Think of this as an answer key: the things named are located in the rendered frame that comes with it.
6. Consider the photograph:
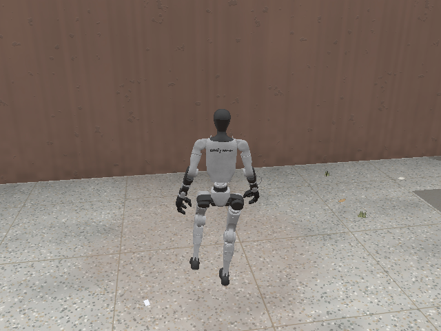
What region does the humanoid robot torso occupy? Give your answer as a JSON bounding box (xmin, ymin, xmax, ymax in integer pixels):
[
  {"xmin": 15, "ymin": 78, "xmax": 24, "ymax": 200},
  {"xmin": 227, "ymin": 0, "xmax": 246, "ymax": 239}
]
[{"xmin": 205, "ymin": 136, "xmax": 237, "ymax": 207}]

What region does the robot left forearm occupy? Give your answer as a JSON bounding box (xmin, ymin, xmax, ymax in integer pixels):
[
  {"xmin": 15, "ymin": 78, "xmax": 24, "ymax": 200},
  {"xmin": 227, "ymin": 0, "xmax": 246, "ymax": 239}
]
[{"xmin": 178, "ymin": 166, "xmax": 194, "ymax": 199}]

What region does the robot right upper arm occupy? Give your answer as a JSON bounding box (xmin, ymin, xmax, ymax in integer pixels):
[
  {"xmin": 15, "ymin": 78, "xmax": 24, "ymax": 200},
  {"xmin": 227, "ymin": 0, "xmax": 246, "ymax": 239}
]
[{"xmin": 236, "ymin": 139, "xmax": 254, "ymax": 177}]

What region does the robot right forearm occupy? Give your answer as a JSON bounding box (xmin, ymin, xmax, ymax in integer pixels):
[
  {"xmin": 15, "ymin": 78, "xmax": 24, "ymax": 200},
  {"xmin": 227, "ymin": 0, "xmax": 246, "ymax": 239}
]
[{"xmin": 247, "ymin": 166, "xmax": 258, "ymax": 192}]

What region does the left robot foot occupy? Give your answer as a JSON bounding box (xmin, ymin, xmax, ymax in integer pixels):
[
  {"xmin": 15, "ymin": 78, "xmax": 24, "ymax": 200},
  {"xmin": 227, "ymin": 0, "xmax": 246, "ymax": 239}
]
[{"xmin": 189, "ymin": 257, "xmax": 200, "ymax": 270}]

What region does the robot right hand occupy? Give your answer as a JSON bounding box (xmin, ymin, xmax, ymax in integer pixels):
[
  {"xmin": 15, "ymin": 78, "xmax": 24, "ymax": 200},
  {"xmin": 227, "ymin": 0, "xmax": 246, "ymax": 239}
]
[{"xmin": 243, "ymin": 190, "xmax": 259, "ymax": 204}]

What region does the robot left hand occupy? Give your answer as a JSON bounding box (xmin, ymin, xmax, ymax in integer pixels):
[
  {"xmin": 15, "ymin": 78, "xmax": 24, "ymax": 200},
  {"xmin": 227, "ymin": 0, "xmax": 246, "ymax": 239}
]
[{"xmin": 176, "ymin": 196, "xmax": 192, "ymax": 214}]

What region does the robot left upper arm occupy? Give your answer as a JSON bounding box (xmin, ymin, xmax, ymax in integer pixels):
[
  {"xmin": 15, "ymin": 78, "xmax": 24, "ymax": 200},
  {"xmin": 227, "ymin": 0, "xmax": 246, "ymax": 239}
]
[{"xmin": 187, "ymin": 139, "xmax": 207, "ymax": 177}]

